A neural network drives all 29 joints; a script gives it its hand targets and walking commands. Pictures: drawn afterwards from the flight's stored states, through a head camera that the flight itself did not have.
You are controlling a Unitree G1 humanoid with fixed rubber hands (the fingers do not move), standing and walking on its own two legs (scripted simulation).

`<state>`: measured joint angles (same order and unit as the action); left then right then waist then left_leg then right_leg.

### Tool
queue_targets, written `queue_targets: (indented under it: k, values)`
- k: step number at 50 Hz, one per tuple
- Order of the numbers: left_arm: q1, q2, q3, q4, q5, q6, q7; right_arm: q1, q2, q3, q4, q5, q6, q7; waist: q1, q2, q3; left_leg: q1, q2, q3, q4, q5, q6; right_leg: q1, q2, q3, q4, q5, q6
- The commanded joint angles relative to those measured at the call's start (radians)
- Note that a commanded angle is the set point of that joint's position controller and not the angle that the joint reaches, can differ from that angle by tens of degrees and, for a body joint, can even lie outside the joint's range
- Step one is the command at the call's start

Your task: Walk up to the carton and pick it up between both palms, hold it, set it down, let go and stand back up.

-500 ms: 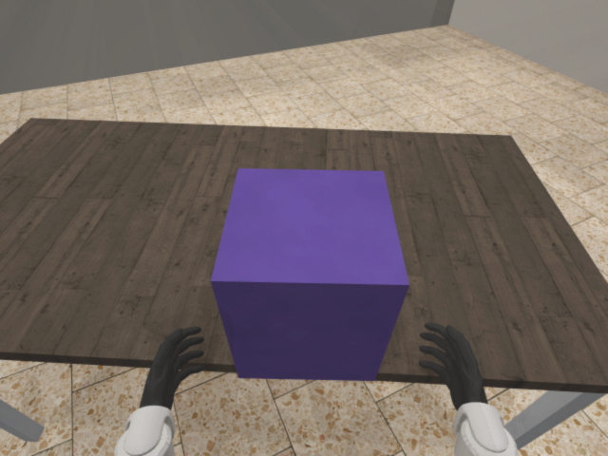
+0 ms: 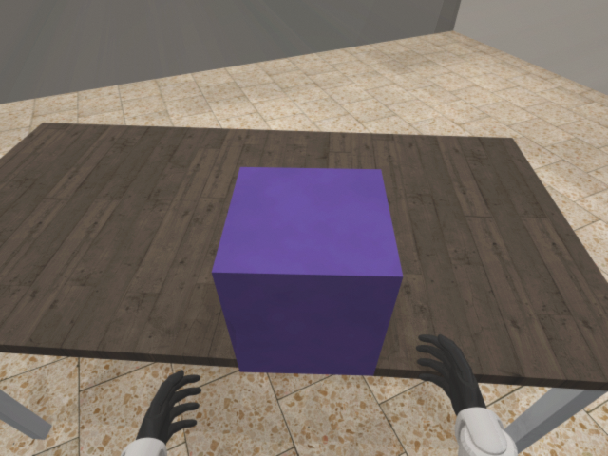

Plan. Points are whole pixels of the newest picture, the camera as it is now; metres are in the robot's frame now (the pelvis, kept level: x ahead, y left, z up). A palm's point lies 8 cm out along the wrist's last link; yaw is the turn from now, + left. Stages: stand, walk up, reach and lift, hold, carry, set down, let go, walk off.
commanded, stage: set down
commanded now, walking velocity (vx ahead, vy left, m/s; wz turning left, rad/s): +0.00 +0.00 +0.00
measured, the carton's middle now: (308, 273) +0.38 +0.02 +0.04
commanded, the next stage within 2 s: let go in 0.36 s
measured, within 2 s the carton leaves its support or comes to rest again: neither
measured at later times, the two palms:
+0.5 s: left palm out of the picture +0.14 +0.20 -0.08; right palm (467, 396) +0.22 -0.19 -0.03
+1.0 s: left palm out of the picture +0.11 +0.23 -0.10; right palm (466, 396) +0.22 -0.19 -0.03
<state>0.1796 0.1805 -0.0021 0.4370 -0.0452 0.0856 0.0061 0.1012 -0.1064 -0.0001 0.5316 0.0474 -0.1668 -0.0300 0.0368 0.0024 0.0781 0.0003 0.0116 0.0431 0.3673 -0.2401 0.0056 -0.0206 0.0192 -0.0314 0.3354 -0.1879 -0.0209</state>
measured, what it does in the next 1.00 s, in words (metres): stands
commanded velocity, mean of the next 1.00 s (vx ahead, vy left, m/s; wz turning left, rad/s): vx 0.00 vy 0.00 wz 0.00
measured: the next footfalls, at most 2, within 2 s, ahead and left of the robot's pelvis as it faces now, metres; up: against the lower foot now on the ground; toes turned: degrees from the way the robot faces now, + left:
none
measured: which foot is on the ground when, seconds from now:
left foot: down 0.00-1.00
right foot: down 0.00-1.00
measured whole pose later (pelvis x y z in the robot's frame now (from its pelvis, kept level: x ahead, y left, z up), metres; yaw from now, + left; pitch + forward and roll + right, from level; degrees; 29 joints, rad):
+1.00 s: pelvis -0.01 +0.00 -0.01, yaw -4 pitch -3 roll +0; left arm 0.26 0.19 0.06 0.65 0.04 0.01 -0.04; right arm 0.04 -0.16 0.06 0.47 -0.01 -0.09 0.04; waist 0.03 0.02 0.02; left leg -0.17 0.04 0.10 0.51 -0.30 0.01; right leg -0.22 0.04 0.02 0.49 -0.22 -0.02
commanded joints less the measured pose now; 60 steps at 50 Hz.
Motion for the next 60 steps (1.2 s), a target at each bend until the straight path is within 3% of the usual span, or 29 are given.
queue_targets:
  k: [1,3,4,5,7,14,18,21,22,24,26,27,28,30,36,37,41,42,43,44,46,47,48,50,52,54,58,59,60]
  values:
    - [-0.135,0.097,0.023,-0.153,0.016,-0.039,0.003,-0.008,-0.1,-0.047,-0.003,-0.008,0.043,-0.002,-0.017,0.084,-0.019,-0.088,0.012,0.001,-0.083,0.167,-0.054,0.018,-0.017,0.027,-0.059,0.038,-0.029]
    - [-0.105,0.09,0.032,-0.124,0.042,-0.018,0.0,-0.011,-0.116,-0.036,0.031,-0.034,0.055,0.002,-0.01,0.084,0.019,-0.127,0.016,-0.009,-0.096,0.15,-0.049,0.04,-0.017,0.031,-0.047,0.04,-0.025]
    - [-0.124,0.089,0.024,-0.076,0.058,-0.003,-0.004,-0.013,-0.13,-0.046,0.106,-0.043,0.069,0.007,-0.044,0.081,0.072,-0.131,0.013,0.013,-0.104,0.118,-0.055,0.017,-0.019,0.026,-0.063,0.008,-0.02]
    - [-0.115,0.089,0.028,-0.057,0.061,0.011,-0.012,-0.01,-0.136,-0.033,0.118,-0.041,0.086,0.004,-0.028,0.039,0.075,-0.138,0.019,0.005,-0.11,0.09,-0.05,0.026,-0.02,0.026,-0.063,-0.015,-0.02]
    - [-0.147,0.088,0.023,-0.158,0.058,-0.006,-0.003,-0.015,-0.115,-0.034,0.083,-0.027,0.084,0.017,-0.045,0.085,0.025,-0.179,0.028,-0.009,-0.111,0.05,-0.04,0.073,-0.026,0.036,-0.041,-0.028,-0.024]
    - [-0.09,0.084,0.026,-0.068,0.116,0.02,0.0,0.018,-0.147,-0.029,0.214,-0.035,0.076,0.031,-0.048,0.119,0.088,-0.183,0.014,0.006,-0.094,0.061,-0.049,0.063,-0.033,0.034,-0.048,-0.019,-0.019]
    - [-0.068,0.086,0.048,-0.11,0.111,0.01,-0.001,0.03,-0.159,-0.046,0.2,-0.028,0.058,0.028,-0.065,0.082,0.047,-0.138,0.011,0.007,-0.08,0.056,-0.045,0.061,-0.027,0.03,-0.031,-0.037,-0.026]
    - [-0.109,0.06,0.014,-0.091,0.11,0.018,0.002,-0.021,-0.17,-0.04,0.215,-0.043,0.068,0.03,-0.031,0.061,0.067,-0.181,0.014,0.016,-0.091,-0.002,-0.036,0.065,-0.036,0.038,-0.037,-0.099,-0.021]
    - [-0.1,0.041,-0.006,-0.002,0.118,0.051,0.001,0.002,-0.169,-0.037,0.264,-0.054,0.088,0.023,-0.072,0.08,0.123,-0.188,0.021,0.009,-0.098,-0.007,-0.037,0.049,-0.037,0.038,-0.051,-0.109,-0.023]
    - [-0.099,0.059,0.02,-0.073,0.122,0.039,0.006,0.001,-0.165,-0.033,0.221,-0.052,0.074,0.025,-0.064,0.11,0.127,-0.221,0.017,0.008,-0.101,0.01,-0.038,0.07,-0.03,0.036,-0.033,-0.078,-0.022]
    - [-0.072,0.054,0.014,-0.04,0.127,0.056,0.002,0.003,-0.185,-0.039,0.235,-0.057,0.081,0.018,-0.067,0.072,0.117,-0.212,0.021,0.006,-0.103,0.019,-0.029,0.068,-0.019,0.013,-0.035,-0.08,-0.029]
    - [-0.111,0.063,0.028,-0.135,0.115,0.042,0.002,-0.004,-0.2,-0.061,0.188,-0.054,0.075,0.021,-0.07,0.058,0.075,-0.198,0.02,0.007,-0.084,0.007,-0.032,0.075,-0.028,0.034,-0.024,-0.087,-0.026]
    - [-0.093,0.071,0.022,-0.103,0.134,0.047,0.005,0.007,-0.192,-0.05,0.228,-0.061,0.078,0.027,-0.072,0.104,0.105,-0.188,0.02,0.008,-0.081,0.034,-0.043,0.061,-0.027,0.037,-0.028,-0.032,-0.028]
    - [-0.064,0.068,0.025,-0.09,0.113,0.041,-0.004,0.024,-0.186,-0.046,0.201,-0.044,0.068,0.031,-0.062,0.068,0.046,-0.169,0.011,0.001,-0.073,0.091,-0.046,0.058,-0.025,0.033,-0.032,0.002,-0.021]
    - [-0.085,0.035,0.026,-0.066,0.125,0.065,-0.004,0.015,-0.177,-0.05,0.215,-0.069,0.082,0.036,-0.06,0.093,0.093,-0.196,0.025,0.002,-0.085,0.037,-0.042,0.085,-0.032,0.029,-0.034,-0.037,-0.023]
    - [-0.075,0.049,0.029,-0.086,0.114,0.065,-0.006,-0.005,-0.169,-0.043,0.188,-0.066,0.082,0.041,-0.039,0.08,0.092,-0.191,0.017,0.002,-0.093,0.064,-0.036,0.079,-0.033,0.034,-0.041,-0.027,-0.018]
    - [-0.069,0.067,0.029,-0.108,0.109,0.067,0.001,0.015,-0.194,-0.051,0.193,-0.063,0.085,0.043,-0.066,0.069,0.089,-0.192,0.024,0.009,-0.102,0.052,-0.039,0.088,-0.02,0.022,-0.043,-0.02,-0.017]
    - [-0.07,0.03,0.017,-0.066,0.106,0.067,0.001,-0.009,-0.177,-0.044,0.211,-0.072,0.082,0.044,-0.053,0.085,0.093,-0.186,0.013,-0.001,-0.094,0.058,-0.04,0.072,-0.041,0.04,-0.05,-0.02,-0.018]
    - [0.112,0.156,0.079,0.051,0.079,-0.033,-0.009,-0.053,-0.252,-0.037,0.119,-0.123,0.152,0.036,0.004,0.191,0.175,-0.151,0.093,-0.056,-0.004,0.035,0.01,-0.288,-0.113,0.154,-0.016,0.136,0.004]
    - [0.066,0.229,0.1,0.063,0.077,-0.082,-0.026,0.005,-0.243,-0.053,0.068,-0.095,0.172,0.039,-0.047,0.162,0.104,-0.218,0.114,-0.074,-0.009,0.059,0.023,-0.218,-0.109,0.139,0.029,0.194,-0.002]
    - [0.025,0.174,0.107,0.085,0.086,-0.125,-0.043,0.078,-0.226,-0.044,0.055,-0.079,0.187,0.039,-0.048,0.11,-0.047,-0.155,0.117,-0.038,0.038,0.048,0.04,-0.234,-0.093,0.151,0.079,0.228,-0.003]
    - [0.036,0.159,0.108,0.098,0.082,-0.134,-0.043,0.122,-0.249,-0.043,0.058,-0.08,0.196,0.032,-0.048,0.02,-0.076,-0.109,0.111,-0.028,0.058,-0.034,0.042,-0.27,-0.074,0.157,0.066,0.216,0.005]
    - [-0.022,0.14,0.102,0.089,0.092,-0.133,-0.045,0.099,-0.256,-0.045,0.031,-0.079,0.184,0.032,-0.072,0.029,-0.137,-0.136,0.104,-0.022,0.06,-0.058,0.037,-0.252,-0.087,0.169,0.089,0.232,-0.004]
    - [-0.002,0.101,0.1,0.104,0.092,-0.128,-0.043,0.076,-0.25,-0.044,0.009,-0.075,0.18,0.023,-0.066,0.12,-0.116,-0.143,0.134,-0.047,0.051,-0.125,0.043,-0.34,-0.056,0.15,0.116,0.143,0.012]
    - [0.042,0.091,0.097,0.12,0.089,-0.12,-0.048,0.05,-0.241,-0.045,-0.026,-0.082,0.192,0.018,-0.029,0.063,-0.024,-0.225,0.172,-0.078,0.0,-0.158,0.064,-0.409,-0.029,0.12,0.153,0.083,0.026]
    - [0.046,0.122,0.102,0.129,0.093,-0.119,-0.048,0.089,-0.269,-0.061,-0.043,-0.082,0.193,0.024,-0.057,0.084,-0.13,-0.181,0.178,-0.058,0.04,-0.18,0.069,-0.368,-0.025,0.126,0.184,0.138,0.036]
    - [0.076,0.111,0.104,0.141,0.091,-0.121,-0.053,0.087,-0.241,-0.049,-0.069,-0.075,0.192,0.026,-0.031,0.057,-0.111,-0.226,0.171,-0.032,0.042,-0.164,0.071,-0.384,-0.017,0.139,0.204,0.156,0.035]
    - [0.02,0.127,0.107,0.137,0.089,-0.126,-0.054,0.089,-0.242,-0.051,-0.079,-0.077,0.195,0.022,-0.05,0.018,-0.123,-0.182,0.152,-0.005,0.075,-0.06,0.061,-0.411,-0.019,0.139,0.212,0.193,0.028]
    - [0.026,0.105,0.102,0.135,0.083,-0.121,-0.052,0.083,-0.237,-0.049,-0.084,-0.075,0.187,0.019,-0.044,0.067,-0.118,-0.17,0.154,-0.004,0.073,0.0,0.062,-0.427,-0.013,0.136,0.225,0.139,0.031]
